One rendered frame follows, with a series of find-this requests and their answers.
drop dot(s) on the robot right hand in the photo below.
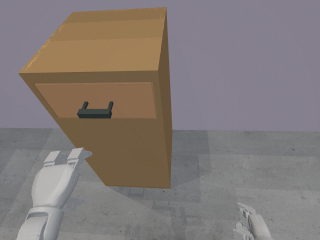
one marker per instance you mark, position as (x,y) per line
(255,227)

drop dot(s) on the drawer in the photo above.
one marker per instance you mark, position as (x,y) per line
(130,99)

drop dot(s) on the robot left hand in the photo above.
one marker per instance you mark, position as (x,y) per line
(55,182)

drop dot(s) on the left robot forearm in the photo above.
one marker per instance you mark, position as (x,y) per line
(42,223)

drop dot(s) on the cabinet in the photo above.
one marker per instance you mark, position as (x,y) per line
(113,46)

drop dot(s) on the handle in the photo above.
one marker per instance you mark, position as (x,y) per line
(85,113)

